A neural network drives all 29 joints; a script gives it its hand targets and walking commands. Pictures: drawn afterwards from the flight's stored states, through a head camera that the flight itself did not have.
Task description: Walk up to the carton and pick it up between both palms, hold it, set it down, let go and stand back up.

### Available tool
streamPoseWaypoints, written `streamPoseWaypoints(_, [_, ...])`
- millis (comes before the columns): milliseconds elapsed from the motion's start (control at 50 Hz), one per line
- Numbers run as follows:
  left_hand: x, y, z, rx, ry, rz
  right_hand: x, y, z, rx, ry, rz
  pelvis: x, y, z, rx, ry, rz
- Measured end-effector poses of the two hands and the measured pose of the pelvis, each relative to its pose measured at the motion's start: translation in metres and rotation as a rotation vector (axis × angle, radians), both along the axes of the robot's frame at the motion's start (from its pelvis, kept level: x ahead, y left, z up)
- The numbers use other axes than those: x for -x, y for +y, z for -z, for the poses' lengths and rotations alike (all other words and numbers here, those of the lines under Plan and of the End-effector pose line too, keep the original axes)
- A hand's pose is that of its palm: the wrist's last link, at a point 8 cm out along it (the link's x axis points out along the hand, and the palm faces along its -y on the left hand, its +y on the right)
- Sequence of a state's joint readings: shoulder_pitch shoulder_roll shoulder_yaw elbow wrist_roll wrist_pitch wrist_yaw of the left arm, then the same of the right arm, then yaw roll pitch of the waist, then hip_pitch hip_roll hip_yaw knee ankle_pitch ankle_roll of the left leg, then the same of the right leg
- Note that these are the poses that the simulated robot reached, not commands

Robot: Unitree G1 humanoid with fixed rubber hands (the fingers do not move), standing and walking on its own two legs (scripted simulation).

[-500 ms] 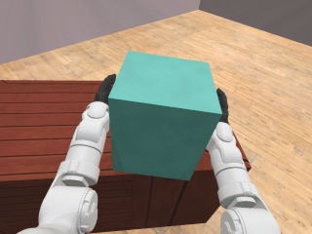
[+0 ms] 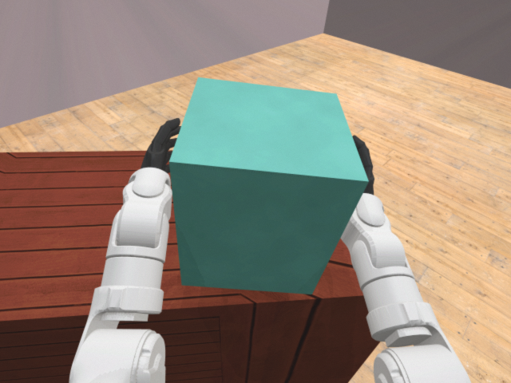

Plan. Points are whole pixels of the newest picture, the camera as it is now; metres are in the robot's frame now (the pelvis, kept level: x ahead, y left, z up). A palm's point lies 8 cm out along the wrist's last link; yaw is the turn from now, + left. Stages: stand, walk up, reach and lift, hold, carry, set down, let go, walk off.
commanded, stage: reach and lift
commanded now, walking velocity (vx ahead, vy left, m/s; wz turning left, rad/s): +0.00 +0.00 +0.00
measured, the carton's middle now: (257, 191) +0.37 -0.05 +0.15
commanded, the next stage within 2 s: hold in 0.38 s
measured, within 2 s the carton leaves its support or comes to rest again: neither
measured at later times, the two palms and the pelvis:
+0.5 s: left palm (150, 166) +0.38 +0.11 +0.20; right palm (355, 177) +0.35 -0.19 +0.19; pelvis -0.02 -0.01 +0.00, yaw -2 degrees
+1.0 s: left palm (136, 178) +0.36 +0.13 +0.20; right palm (347, 162) +0.36 -0.18 +0.21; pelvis -0.01 -0.02 +0.00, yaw +0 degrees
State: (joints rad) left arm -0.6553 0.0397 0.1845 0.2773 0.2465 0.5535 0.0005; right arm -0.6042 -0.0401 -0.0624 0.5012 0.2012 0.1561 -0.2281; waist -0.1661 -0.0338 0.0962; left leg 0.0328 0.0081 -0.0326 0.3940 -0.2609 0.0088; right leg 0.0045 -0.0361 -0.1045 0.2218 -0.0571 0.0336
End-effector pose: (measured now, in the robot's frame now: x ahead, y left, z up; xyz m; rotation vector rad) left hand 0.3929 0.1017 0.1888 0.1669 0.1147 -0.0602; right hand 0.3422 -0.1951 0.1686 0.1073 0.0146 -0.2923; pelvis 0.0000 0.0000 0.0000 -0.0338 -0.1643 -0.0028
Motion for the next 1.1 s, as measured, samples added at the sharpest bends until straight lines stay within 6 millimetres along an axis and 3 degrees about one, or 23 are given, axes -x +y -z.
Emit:
streamPoseWaypoints(120, [0.008,-0.001,0.015,0.019,0.074,-0.024,0.003,-0.002,0.013,0.002,0.070,-0.019,0.002,-0.003,0.000,-0.006,-0.003,0.011])
streamPoseWaypoints(280, [0.011,-0.005,-0.002,0.044,0.046,-0.008,0.011,-0.005,-0.005,0.008,0.040,0.002,0.012,-0.005,0.000,-0.015,0.004,0.019])
streamPoseWaypoints(520, [0.009,0.007,-0.013,0.047,0.076,-0.081,-0.010,0.004,-0.019,0.017,0.069,-0.063,0.023,-0.009,0.000,-0.027,0.032,0.030])
streamPoseWaypoints(780, [0.013,0.013,-0.001,0.072,0.075,-0.133,-0.024,0.009,-0.025,0.047,0.067,-0.121,0.014,-0.017,0.000,-0.019,0.052,0.013])
streamPoseWaypoints(1100, [0.032,0.029,-0.014,0.111,0.052,-0.161,-0.014,0.024,-0.044,0.052,0.041,-0.148,0.011,-0.016,0.000,-0.018,0.015,0.001])
